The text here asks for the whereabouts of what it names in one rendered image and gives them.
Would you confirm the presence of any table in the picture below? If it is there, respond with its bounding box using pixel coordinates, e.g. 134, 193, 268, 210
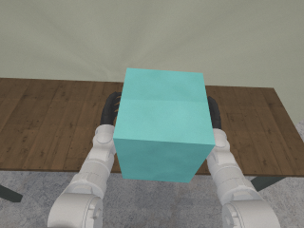
0, 77, 304, 203

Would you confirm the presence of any robot right forearm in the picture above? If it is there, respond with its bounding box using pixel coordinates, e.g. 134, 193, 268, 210
206, 128, 281, 228

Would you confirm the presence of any robot left upper arm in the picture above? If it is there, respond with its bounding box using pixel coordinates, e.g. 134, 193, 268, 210
36, 193, 104, 228

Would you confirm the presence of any robot right hand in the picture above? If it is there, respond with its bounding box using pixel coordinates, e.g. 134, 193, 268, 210
207, 96, 222, 130

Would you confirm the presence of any robot left forearm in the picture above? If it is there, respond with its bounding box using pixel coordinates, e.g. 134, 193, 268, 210
47, 124, 116, 227

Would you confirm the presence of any robot right upper arm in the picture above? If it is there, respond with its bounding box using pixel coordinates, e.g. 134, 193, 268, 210
221, 199, 279, 228

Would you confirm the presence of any robot left hand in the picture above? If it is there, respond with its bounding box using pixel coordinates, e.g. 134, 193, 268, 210
100, 91, 122, 125

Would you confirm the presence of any carton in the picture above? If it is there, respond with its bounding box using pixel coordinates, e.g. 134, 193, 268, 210
113, 67, 216, 183

